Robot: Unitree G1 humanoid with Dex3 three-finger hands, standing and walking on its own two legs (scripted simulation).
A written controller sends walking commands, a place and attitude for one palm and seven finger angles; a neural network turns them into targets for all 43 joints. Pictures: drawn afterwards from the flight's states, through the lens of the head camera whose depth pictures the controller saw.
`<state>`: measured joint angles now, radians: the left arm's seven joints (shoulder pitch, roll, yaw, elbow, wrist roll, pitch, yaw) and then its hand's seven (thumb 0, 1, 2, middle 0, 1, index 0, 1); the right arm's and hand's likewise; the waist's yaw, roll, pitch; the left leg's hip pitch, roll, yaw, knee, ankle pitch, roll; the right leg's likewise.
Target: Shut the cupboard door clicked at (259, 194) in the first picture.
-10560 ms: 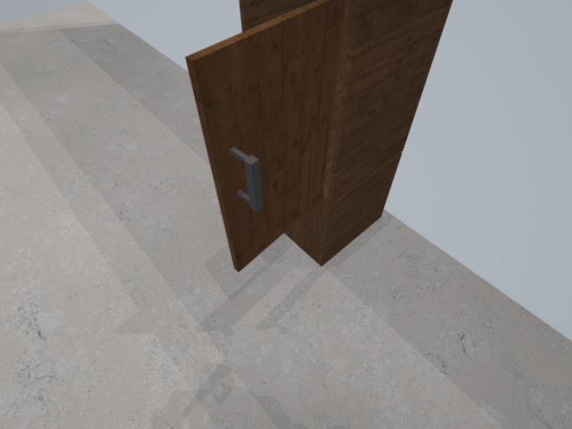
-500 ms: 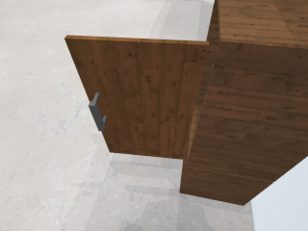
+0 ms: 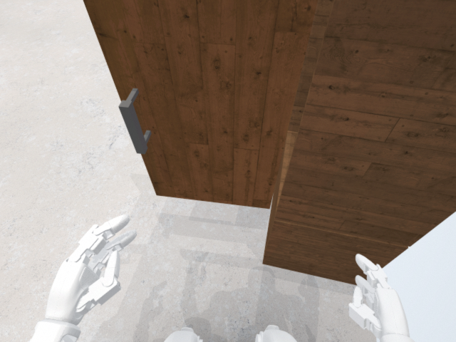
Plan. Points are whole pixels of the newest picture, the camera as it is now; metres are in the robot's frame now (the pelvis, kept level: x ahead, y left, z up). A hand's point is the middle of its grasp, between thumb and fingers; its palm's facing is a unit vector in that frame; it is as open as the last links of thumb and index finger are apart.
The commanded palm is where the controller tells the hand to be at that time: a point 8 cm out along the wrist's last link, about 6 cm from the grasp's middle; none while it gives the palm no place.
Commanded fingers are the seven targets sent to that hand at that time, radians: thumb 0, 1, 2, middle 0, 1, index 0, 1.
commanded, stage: raise the hand and make a fist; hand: left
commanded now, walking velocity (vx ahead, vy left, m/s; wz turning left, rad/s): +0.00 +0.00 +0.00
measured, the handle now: (138, 122) +0.53 +0.23 +0.07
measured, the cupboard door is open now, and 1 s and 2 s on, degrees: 95 95 95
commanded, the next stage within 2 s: bring the fist close to the handle in 1.60 s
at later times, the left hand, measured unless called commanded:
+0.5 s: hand (88, 291) +0.19 +0.23 +0.03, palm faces -0.08 -1.00 -0.02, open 4.2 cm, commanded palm +0.17 +0.28 +0.04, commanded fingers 0.00 0.90 0.90 -0.95 -1.12 -0.95 -1.12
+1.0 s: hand (83, 273) +0.21 +0.23 +0.06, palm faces -0.07 -1.00 -0.04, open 3.1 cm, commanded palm +0.19 +0.28 +0.06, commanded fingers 0.00 0.90 0.90 -1.30 -1.50 -1.30 -1.50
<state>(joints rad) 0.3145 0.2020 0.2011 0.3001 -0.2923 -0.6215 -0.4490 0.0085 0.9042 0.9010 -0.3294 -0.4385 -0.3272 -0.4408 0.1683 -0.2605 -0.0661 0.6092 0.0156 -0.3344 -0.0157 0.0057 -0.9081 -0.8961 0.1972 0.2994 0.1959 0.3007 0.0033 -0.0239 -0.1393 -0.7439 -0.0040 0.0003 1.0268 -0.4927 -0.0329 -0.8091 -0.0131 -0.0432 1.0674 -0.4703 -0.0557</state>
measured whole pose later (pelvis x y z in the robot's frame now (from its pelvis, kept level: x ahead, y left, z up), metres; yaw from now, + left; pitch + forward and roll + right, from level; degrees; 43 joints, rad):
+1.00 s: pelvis +0.00 +0.04 -0.01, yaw +1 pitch +12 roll -3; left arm 0.41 0.27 0.15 -0.12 -0.28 -0.28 -0.31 0.02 0.90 0.90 -1.23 -1.42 -1.23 -1.42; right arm 0.25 -0.23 0.03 0.45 0.02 -0.20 -0.04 0.01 -0.90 -0.90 0.20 0.30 0.20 0.30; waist 0.01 0.03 -0.13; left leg -0.80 -0.01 -0.04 1.12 -0.54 0.03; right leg -0.79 -0.01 -0.08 1.04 -0.47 0.00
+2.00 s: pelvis +0.00 +0.03 +0.00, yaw +1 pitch +12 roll -1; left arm 0.10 0.27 0.17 0.15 -0.29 -0.27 -0.34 0.02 0.90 0.90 -1.30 -1.50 -1.30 -1.50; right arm 0.26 -0.25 0.03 0.53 0.04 -0.20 -0.08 0.01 -0.91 -0.90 0.20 0.30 0.20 0.30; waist -0.01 0.04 -0.12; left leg -0.76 0.00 -0.04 1.07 -0.51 0.00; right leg -0.78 -0.01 -0.08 1.02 -0.46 -0.02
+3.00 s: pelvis +0.00 +0.03 +0.01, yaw -2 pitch +17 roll -1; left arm -0.54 0.37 0.32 0.87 -0.22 -0.38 -0.36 0.02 0.90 0.90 -1.30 -1.50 -1.30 -1.50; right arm 0.37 -0.26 0.00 0.62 0.03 -0.02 -0.04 0.00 -0.91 -0.90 0.20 0.30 0.20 0.30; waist -0.08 0.02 -0.12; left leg -0.83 0.01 0.01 1.01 -0.48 0.01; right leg -0.86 0.01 -0.03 0.97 -0.41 -0.01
